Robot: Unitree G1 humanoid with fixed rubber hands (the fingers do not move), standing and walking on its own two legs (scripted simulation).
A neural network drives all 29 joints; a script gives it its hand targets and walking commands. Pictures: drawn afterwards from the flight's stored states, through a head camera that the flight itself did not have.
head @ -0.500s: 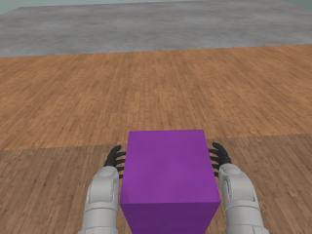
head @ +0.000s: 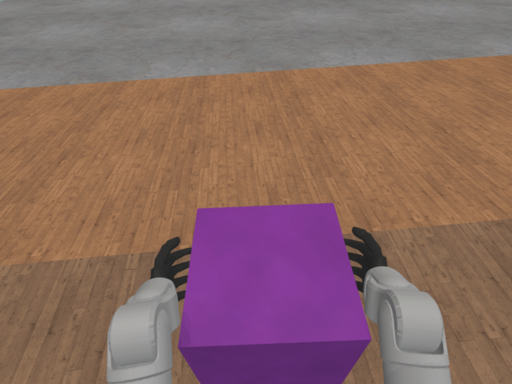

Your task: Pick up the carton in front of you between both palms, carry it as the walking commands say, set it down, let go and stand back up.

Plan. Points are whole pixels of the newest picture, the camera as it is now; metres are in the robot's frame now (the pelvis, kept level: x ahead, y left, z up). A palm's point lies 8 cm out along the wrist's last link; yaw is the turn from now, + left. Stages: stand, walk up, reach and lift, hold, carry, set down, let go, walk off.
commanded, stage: carry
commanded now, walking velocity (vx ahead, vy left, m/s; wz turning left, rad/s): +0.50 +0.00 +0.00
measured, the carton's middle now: (269, 304) +0.27 +0.01 +0.01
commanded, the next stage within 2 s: none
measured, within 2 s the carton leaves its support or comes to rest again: neither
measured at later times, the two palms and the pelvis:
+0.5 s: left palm (217, 158) +0.54 +0.11 +0.10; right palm (358, 149) +0.57 -0.19 +0.09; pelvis +0.29 -0.06 +0.01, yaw +3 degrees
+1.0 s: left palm (224, 98) +0.88 +0.13 +0.07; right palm (327, 94) +0.88 -0.17 +0.08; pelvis +0.63 -0.01 +0.01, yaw -1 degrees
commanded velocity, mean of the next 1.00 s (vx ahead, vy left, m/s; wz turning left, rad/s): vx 0.50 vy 0.00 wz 0.00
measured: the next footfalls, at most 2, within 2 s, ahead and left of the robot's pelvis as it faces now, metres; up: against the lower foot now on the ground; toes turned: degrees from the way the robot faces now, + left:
right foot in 0.24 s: +0.28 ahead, -0.13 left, +0.00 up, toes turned -10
left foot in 0.72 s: +0.62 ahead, +0.06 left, +0.00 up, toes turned +13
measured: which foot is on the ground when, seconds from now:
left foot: down 0.00-0.26, up 0.28-0.70, down 0.72-1.00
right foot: up 0.00-0.22, down 0.24-0.74, up 0.76-1.00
